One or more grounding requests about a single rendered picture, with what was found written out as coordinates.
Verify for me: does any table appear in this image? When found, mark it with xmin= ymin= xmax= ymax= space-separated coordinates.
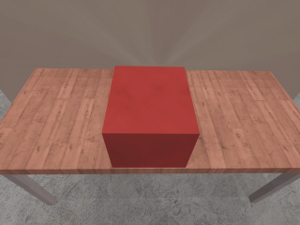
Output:
xmin=0 ymin=67 xmax=300 ymax=205

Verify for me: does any carton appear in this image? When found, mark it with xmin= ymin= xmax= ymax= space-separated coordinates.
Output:
xmin=101 ymin=66 xmax=200 ymax=168

